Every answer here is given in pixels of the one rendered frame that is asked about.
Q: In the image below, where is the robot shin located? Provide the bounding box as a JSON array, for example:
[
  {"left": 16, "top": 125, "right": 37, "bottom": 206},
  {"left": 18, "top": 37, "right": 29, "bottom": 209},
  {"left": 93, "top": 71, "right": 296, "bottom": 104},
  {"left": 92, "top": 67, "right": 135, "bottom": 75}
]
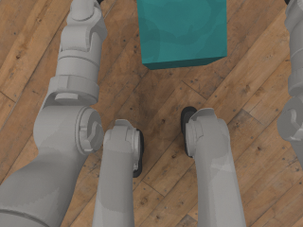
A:
[
  {"left": 103, "top": 119, "right": 139, "bottom": 170},
  {"left": 188, "top": 108, "right": 230, "bottom": 142}
]

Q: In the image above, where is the robot left shin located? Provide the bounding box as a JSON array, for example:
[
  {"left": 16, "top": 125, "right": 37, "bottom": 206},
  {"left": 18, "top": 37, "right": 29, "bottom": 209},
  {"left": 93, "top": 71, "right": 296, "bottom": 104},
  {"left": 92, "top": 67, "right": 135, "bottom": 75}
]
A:
[{"left": 103, "top": 119, "right": 139, "bottom": 170}]

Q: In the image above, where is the robot right upper arm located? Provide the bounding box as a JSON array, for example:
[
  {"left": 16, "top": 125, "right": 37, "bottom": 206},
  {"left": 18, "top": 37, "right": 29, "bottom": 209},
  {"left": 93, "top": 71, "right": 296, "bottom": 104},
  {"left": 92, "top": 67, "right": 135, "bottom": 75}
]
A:
[{"left": 276, "top": 94, "right": 303, "bottom": 171}]

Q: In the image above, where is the robot right shin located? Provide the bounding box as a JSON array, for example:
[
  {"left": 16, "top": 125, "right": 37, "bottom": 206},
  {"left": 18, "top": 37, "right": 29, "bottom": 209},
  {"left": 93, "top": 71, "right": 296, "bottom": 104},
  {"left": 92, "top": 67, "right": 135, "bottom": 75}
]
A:
[{"left": 188, "top": 108, "right": 230, "bottom": 142}]

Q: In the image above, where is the right robot forearm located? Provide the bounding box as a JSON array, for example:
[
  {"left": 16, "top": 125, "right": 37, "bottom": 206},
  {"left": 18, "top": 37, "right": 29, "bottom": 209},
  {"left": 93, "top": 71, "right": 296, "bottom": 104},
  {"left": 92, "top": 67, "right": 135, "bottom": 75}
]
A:
[{"left": 284, "top": 0, "right": 303, "bottom": 96}]

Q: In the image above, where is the robot left upper arm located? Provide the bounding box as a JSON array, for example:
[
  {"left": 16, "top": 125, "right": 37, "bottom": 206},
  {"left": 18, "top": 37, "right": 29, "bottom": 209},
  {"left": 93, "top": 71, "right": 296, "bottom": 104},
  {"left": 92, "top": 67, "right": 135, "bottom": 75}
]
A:
[{"left": 0, "top": 105, "right": 104, "bottom": 227}]

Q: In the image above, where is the carton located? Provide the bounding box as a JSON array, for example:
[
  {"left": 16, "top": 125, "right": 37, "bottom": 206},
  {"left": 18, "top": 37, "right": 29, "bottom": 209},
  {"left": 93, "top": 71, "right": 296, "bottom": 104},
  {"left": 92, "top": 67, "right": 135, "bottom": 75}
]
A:
[{"left": 136, "top": 0, "right": 227, "bottom": 70}]

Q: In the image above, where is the left robot forearm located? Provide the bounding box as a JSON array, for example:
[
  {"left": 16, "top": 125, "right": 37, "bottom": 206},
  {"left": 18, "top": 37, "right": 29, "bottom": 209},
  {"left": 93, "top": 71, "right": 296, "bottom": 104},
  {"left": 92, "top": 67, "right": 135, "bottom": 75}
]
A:
[{"left": 33, "top": 0, "right": 108, "bottom": 145}]

